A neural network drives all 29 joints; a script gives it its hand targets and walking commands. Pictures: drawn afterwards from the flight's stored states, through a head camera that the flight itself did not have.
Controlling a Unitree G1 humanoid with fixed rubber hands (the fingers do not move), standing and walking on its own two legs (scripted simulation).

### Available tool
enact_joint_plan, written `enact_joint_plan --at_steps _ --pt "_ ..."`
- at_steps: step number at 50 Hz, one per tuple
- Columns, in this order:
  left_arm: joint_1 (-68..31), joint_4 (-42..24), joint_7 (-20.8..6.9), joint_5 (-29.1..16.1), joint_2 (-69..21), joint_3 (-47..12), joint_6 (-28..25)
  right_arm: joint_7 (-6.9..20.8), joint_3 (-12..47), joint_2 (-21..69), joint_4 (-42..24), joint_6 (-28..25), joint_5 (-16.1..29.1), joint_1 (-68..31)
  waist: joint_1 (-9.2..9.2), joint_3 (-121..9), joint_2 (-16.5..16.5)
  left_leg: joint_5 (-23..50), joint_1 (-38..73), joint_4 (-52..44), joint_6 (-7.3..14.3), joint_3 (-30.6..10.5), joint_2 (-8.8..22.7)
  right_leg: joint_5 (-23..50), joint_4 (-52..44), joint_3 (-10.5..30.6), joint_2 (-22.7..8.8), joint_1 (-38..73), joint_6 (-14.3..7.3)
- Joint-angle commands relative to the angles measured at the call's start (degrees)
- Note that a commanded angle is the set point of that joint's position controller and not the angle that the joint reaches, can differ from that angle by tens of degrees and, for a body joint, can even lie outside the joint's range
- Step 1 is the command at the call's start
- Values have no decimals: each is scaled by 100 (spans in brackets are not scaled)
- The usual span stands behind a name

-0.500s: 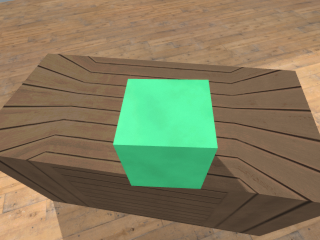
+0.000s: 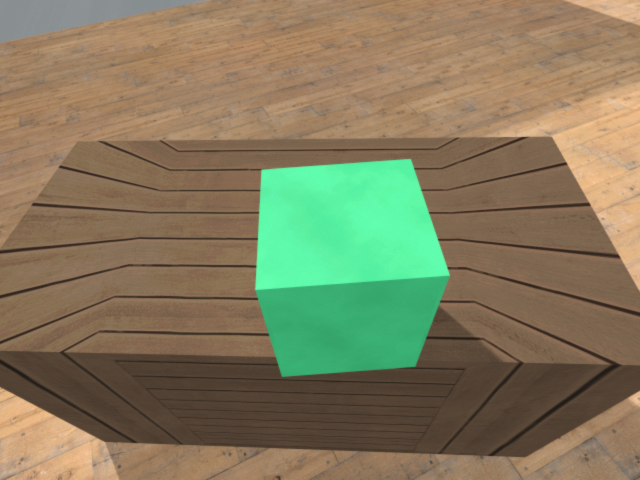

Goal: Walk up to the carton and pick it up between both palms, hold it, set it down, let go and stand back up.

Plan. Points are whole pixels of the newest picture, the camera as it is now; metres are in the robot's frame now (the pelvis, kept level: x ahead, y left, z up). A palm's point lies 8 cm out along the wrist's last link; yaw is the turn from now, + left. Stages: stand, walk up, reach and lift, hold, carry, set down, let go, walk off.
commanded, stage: walk up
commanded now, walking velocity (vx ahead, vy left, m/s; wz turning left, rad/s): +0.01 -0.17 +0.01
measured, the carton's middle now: (342, 273) +0.40 -0.01 +0.00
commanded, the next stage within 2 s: none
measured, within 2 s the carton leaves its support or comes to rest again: neither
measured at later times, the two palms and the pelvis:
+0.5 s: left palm out of the picture -0.03 +0.08 -0.12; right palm out of the picture -0.05 -0.35 -0.16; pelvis -0.03 -0.13 +0.01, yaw +0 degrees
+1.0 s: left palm out of the picture -0.07 +0.20 -0.14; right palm out of the picture +0.04 -0.25 -0.13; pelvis +0.00 -0.03 +0.00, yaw +0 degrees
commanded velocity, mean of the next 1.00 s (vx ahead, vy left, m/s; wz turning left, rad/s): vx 0.04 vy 0.01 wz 0.00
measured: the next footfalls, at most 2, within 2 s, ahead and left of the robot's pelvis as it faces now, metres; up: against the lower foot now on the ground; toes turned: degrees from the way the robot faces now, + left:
right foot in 0.24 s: +0.02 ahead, -0.24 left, +0.00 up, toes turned -2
left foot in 0.62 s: -0.03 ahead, -0.04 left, +0.00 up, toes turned +5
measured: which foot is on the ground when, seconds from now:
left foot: down 0.00-0.26, up 0.28-0.60, down 0.62-0.66, up 0.68-0.86, down 0.88-1.00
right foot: up 0.00-0.22, down 0.24-0.90, up 0.92-1.00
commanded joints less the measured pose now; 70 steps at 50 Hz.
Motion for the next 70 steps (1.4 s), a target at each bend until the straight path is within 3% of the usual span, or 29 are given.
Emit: enact_joint_plan --at_steps 1,5,8,11,12,14,15,16,19,22,26,30,32,34,36,40,41,42,43,45,46,48,53,57,60,62,64,66,70 --pt "-171 -536 -127 57 165 96 -52 -125 -363 -1122 53 57 -25 701 -66 366 -185 -219 341 -1096 985 -2457 2533 305 1557 921 -655 -1535 42" --pt "-65 -701 -239 14 156 108 -57 21 -343 -927 -97 31 -56 139 156 -7 699 -772 -353 -1147 325 -1196 1439 986 884 441 -277 -793 139" --pt "108 -641 -241 -131 -50 -9 -237 146 -230 -617 105 34 -46 -54 371 -397 1835 -902 -163 -782 261 -172 438 1106 -894 3 -96 78 159" --pt "498 -414 -41 -122 432 64 -353 211 -290 -818 251 130 -52 476 303 -290 1227 -345 -541 -5 176 -348 568 2067 -2385 -145 -81 932 185" --pt "702 -350 -4 -114 606 79 -389 233 -274 -707 260 156 -35 666 326 -205 360 -515 -604 400 15 -310 537 1951 -2766 264 -449 1045 193" --pt "471 -564 5 -41 1057 24 -421 255 -114 -226 125 285 16 680 184 497 -1424 -1893 -1250 1526 -418 -202 209 445 -3778 2537 -2202 -151 -57" --pt "77 -549 -34 -24 1161 67 -383 250 -109 -182 58 348 10 590 201 850 -2151 -1769 -789 1535 -328 -396 307 -1095 -4041 2491 -2085 -1232 -455" --pt "-320 -608 -67 3 774 0 -366 279 -141 -332 65 389 43 491 73 1458 -2008 -1510 -684 1876 -379 -454 370 -1279 -4219 2232 -1740 -1689 -448" --pt "-579 -702 -49 5 452 -158 -457 372 -255 -446 396 397 21 1100 -289 906 -1346 -926 -1019 2591 -285 -394 97 1194 -3428 976 -1175 -488 -338" --pt "152 -469 -43 -124 278 -246 -595 306 -151 -229 351 310 -20 813 54 296 -1141 -758 -583 2338 -323 -380 164 2036 -3175 1045 -1157 -66 -440" --pt "173 -403 37 -31 372 -287 -562 222 -136 -184 355 242 41 604 100 -290 -1018 -1016 -486 1248 -359 -347 118 2153 -2802 1367 -1489 873 -840" --pt "350 -438 88 -43 837 -127 -525 78 -112 -306 430 123 77 567 345 -96 -695 -187 -138 -394 -412 -373 185 3887 -2148 1686 -1889 1115 -972" --pt "1323 -122 199 -34 1192 101 -427 164 -233 -637 256 142 -16 304 826 -218 -287 -937 -938 775 -466 -171 92 2270 -2312 2791 -2545 1608 -1369" --pt "1462 -55 214 -19 1266 195 -330 295 -233 -479 49 135 -72 62 958 2 -777 -1611 -1513 1775 -411 -143 138 -44 -2831 3296 -2838 1292 -1647" --pt "964 -95 149 11 895 174 -337 413 -138 -38 -135 86 -95 -107 743 585 -823 -1523 -1235 1941 -377 -258 282 -1131 -3398 2984 -2597 -19 -1544" --pt "197 -257 99 7 860 211 -445 460 -164 140 -141 51 -45 305 267 712 -741 -1106 -296 1370 -443 -102 85 181 -3306 1717 -1919 -842 -932" --pt "-50 -279 75 -6 852 184 -460 414 -144 185 -58 11 18 588 31 793 -778 -660 271 651 -462 13 -17 689 -2922 1215 -1561 -1066 -753" --pt "-159 -193 41 -32 537 49 -484 338 -71 303 58 -52 85 700 -135 805 -755 418 732 -396 -452 -91 4 2581 -2359 764 -1072 -922 -622" --pt "172 -16 25 -89 426 26 -480 293 -114 -27 74 -143 93 839 -176 273 -559 1171 1355 -717 -463 -139 162 2411 -1804 356 -682 -739 -434" --pt "671 -44 2 -162 250 -52 -464 233 -195 -710 72 -221 64 1241 -54 -373 469 3052 2033 -474 -317 -1181 1323 428 -928 79 -553 -989 -21" --pt "892 -31 5 -138 130 -72 -369 220 -195 -946 -17 -194 66 1240 107 -498 551 2981 1650 -697 -122 -1947 2118 -550 -472 159 -544 -885 68" --pt "845 60 -8 -152 51 -87 -211 199 -171 -855 -83 -94 11 404 327 88 385 625 431 -934 296 -1759 1848 -133 -542 393 -767 -263 28" --pt "748 128 -32 -76 4 -68 -155 155 81 -264 -52 -221 43 417 381 135 656 3147 836 -520 290 -992 1179 354 -167 278 -403 -331 -139" --pt "366 30 26 -126 92 -88 -151 116 89 -361 35 -213 11 381 345 -8 1073 3021 999 -351 383 -829 1111 610 -680 266 -388 -188 -185" --pt "99 55 35 -106 185 -98 -202 100 167 -298 90 -177 32 462 291 183 714 3180 599 -217 461 -1047 1200 1333 -1623 300 -394 270 -247" --pt "400 147 52 -94 165 -118 -260 86 141 -370 77 -146 103 370 443 -12 162 2288 396 -182 332 -961 1063 2541 -2337 477 -577 991 -258" --pt "441 222 68 -72 328 -137 -315 113 90 -366 85 -137 107 535 247 9 -396 1042 161 -192 70 -811 859 3297 -2369 878 -970 1249 -360" --pt "-54 208 30 -131 291 -157 -288 148 131 -179 177 -68 87 678 59 494 -764 -109 304 -503 -53 -639 543 2331 -2444 862 -867 454 -455" --pt "52 245 79 -137 73 -158 -288 170 18 -458 230 -45 -7 569 105 727 -824 197 211 -498 -58 -972 859 2086 -2443 561 -624 420 -291"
